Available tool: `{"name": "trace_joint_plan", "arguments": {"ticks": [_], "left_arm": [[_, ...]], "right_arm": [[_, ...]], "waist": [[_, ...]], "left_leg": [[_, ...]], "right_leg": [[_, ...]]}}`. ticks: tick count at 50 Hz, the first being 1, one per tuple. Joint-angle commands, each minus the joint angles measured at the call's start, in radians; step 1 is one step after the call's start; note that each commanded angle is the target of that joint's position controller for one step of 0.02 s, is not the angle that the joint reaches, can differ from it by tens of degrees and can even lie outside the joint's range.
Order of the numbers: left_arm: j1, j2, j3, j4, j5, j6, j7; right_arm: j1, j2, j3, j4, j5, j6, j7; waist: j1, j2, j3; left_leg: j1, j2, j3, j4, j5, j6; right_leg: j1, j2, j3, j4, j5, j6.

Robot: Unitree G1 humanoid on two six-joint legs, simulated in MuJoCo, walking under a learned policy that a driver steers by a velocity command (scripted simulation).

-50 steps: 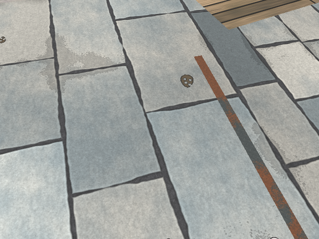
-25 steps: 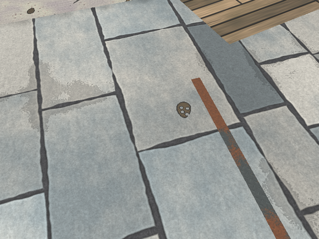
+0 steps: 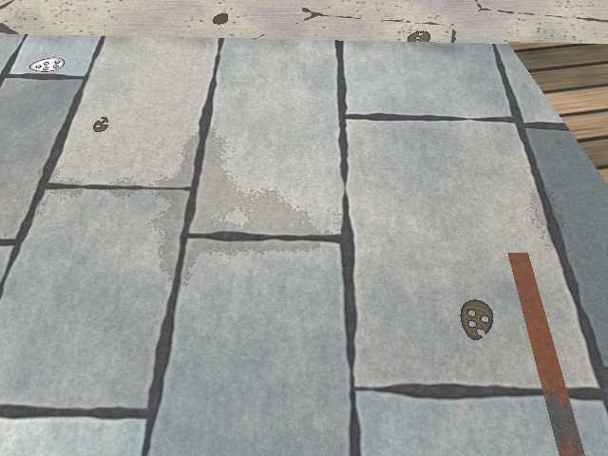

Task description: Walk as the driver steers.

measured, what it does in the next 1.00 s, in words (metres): walks ahead: right foot, then left foot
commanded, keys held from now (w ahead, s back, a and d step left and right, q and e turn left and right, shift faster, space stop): w+q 0.36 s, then w+e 0.64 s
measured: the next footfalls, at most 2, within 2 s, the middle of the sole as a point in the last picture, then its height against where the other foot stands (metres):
right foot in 0.48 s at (351, 446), level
left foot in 0.96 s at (236, 358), level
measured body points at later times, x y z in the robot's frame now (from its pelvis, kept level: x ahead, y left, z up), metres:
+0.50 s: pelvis +0.30 +0.00 +0.01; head +0.32 +0.01 +0.46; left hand +0.46 +0.29 -0.07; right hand +0.39 -0.27 -0.11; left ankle +0.12 +0.08 -0.71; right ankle +0.44 -0.07 -0.72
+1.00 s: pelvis +0.56 +0.08 +0.01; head +0.58 +0.08 +0.46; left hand +0.55 +0.36 -0.11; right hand +0.81 -0.14 -0.04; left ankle +0.63 +0.20 -0.72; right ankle +0.44 -0.06 -0.69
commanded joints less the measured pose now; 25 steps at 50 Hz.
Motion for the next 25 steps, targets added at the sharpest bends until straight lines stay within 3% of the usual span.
{"name": "trace_joint_plan", "arguments": {"ticks": [1, 2, 3, 4, 5, 6, 8, 10, 15, 18, 20, 22, 23, 24, 25], "left_arm": [[0.029, 0.019, -0.017, -0.136, 0.034, -0.044, -0.017], [-0.073, 0.09, -0.009, -0.167, -0.014, -0.094, -0.034], [-0.172, 0.13, 0.002, -0.195, -0.046, -0.117, -0.04], [-0.182, 0.128, 0.001, -0.191, -0.033, -0.124, -0.035], [-0.18, 0.135, 0.011, -0.178, -0.005, -0.118, -0.027], [-0.157, 0.145, 0.02, -0.177, 0.005, -0.103, -0.026], [-0.148, 0.125, 0.022, -0.19, 0.016, -0.076, -0.024], [-0.207, 0.103, 0.016, -0.216, 0.026, -0.063, -0.019], [-0.39, 0.069, -0.003, -0.277, 0.016, -0.067, -0.031], [-0.445, 0.096, 0.0, -0.311, 0.004, -0.075, -0.043], [-0.424, 0.113, 0.002, -0.305, 0.007, -0.087, -0.057], [-0.379, 0.132, 0.006, -0.296, 0.008, -0.096, -0.063], [-0.304, 0.152, 0.016, -0.274, 0.014, -0.098, -0.061], [-0.175, 0.186, 0.029, -0.244, 0.026, -0.1, -0.059], [-0.013, 0.249, 0.043, -0.223, 0.031, -0.098, -0.06]], "right_arm": [[0.339, -0.345, -0.104, 0.021, 0.005, -0.004, -0.031], [0.392, -0.278, -0.082, 0.004, -0.012, -0.014, -0.029], [0.353, -0.216, -0.066, 0.007, -0.018, -0.025, -0.03], [0.274, -0.172, -0.053, -0.01, -0.009, -0.032, -0.03], [0.195, -0.138, -0.042, -0.031, -0.008, -0.034, -0.029], [0.16, -0.117, -0.032, -0.049, -0.015, -0.035, -0.034], [0.161, -0.14, -0.034, -0.055, -0.012, -0.037, -0.044], [0.193, -0.179, -0.043, -0.054, -0.011, -0.039, -0.058], [0.271, -0.187, -0.045, -0.043, -0.004, -0.025, -0.072], [0.312, -0.182, -0.044, -0.029, 0.002, -0.02, -0.073], [0.329, -0.164, -0.037, -0.017, -0.004, -0.017, -0.079], [0.328, -0.175, -0.039, -0.013, -0.014, -0.013, -0.081], [0.313, -0.17, -0.036, -0.019, -0.016, -0.012, -0.08], [0.296, -0.149, -0.025, -0.031, -0.022, -0.013, -0.076], [0.346, -0.115, -0.008, -0.047, -0.041, -0.019, -0.077]], "waist": [[-0.083, 0.236, -0.287], [-0.147, 0.146, -0.397], [-0.157, 0.098, -0.259], [-0.108, 0.013, -0.18], [-0.063, -0.022, -0.124], [-0.029, -0.016, -0.109], [-0.002, -0.01, -0.086], [-0.011, 0.001, -0.058], [-0.085, 0.065, -0.029], [-0.105, 0.081, -0.028], [-0.102, 0.095, -0.038], [-0.077, 0.126, -0.036], [-0.036, 0.125, -0.071], [0.022, 0.101, -0.174], [0.053, -0.05, -0.33]], "left_leg": [[0.875, 0.279, -0.695, -0.151, -0.081, 0.279], [0.942, 0.338, -0.912, -0.301, -0.162, 0.315], [0.859, 0.304, -0.752, -0.312, -0.085, 0.251], [0.703, 0.257, -0.614, -0.307, 0.005, 0.206], [0.548, 0.216, -0.513, -0.32, 0.102, 0.177], [0.452, 0.19, -0.462, -0.343, 0.163, 0.168], [0.355, 0.169, -0.42, -0.373, 0.229, 0.167], [0.295, 0.145, -0.368, -0.389, 0.278, 0.16], [0.244, 0.071, -0.315, -0.362, 0.159, 0.08], [0.31, 0.103, -0.387, -0.311, 0.095, 0.066], [0.408, 0.149, -0.411, -0.264, 0.101, 0.06], [0.471, 0.178, -0.418, -0.211, 0.237, 0.045], [0.488, 0.148, -0.389, -0.128, 0.408, 0.027], [0.447, 0.1, -0.338, 0.046, 0.486, 0.001], [0.252, 0.01, -0.264, 0.35, 0.241, -0.043]], "right_leg": [[-0.726, 0.078, 0.154, 0.845, -0.057, -0.006], [-0.855, 0.105, 0.376, 0.952, -0.106, -0.026], [-0.939, 0.047, 0.389, 0.921, -0.01, -0.057], [-0.894, -0.002, 0.387, 0.823, 0.084, -0.069], [-0.814, -0.032, 0.379, 0.736, 0.127, -0.061], [-0.739, -0.052, 0.384, 0.687, 0.155, -0.05], [-0.689, -0.055, 0.367, 0.593, 0.18, -0.019], [-0.696, -0.039, 0.345, 0.47, 0.266, 0.011], [-0.613, 0.044, 0.325, 0.098, 0.573, 0.015], [-0.596, 0.063, 0.349, 0.015, 0.576, 0.001], [-0.603, 0.05, 0.349, -0.017, 0.554, -0.025], [-0.57, 0.055, 0.322, -0.03, 0.471, -0.067], [-0.472, 0.081, 0.291, -0.063, 0.457, -0.099], [-0.275, 0.036, 0.334, -0.03, 0.497, -0.152], [0.03, -0.125, 0.576, 0.009, 0.546, -0.253]]}}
